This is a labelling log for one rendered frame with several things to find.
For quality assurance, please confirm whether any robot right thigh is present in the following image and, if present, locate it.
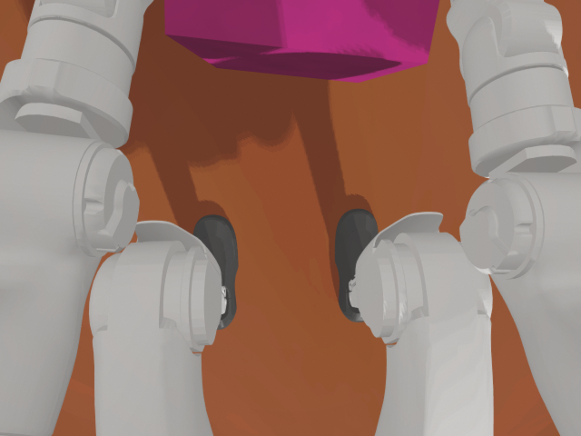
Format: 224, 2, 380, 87
363, 232, 494, 436

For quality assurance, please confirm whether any right robot forearm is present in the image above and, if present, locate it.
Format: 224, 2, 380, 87
447, 0, 581, 179

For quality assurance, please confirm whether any left robot forearm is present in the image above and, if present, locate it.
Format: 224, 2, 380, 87
0, 0, 153, 149

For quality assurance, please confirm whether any carton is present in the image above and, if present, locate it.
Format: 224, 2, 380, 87
164, 0, 439, 83

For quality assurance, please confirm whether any robot right upper arm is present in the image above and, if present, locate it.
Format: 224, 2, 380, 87
459, 172, 581, 436

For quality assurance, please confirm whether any left robot shin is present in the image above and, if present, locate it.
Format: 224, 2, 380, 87
89, 221, 227, 336

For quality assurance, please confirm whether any robot left upper arm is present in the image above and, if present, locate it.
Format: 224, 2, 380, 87
0, 129, 140, 436

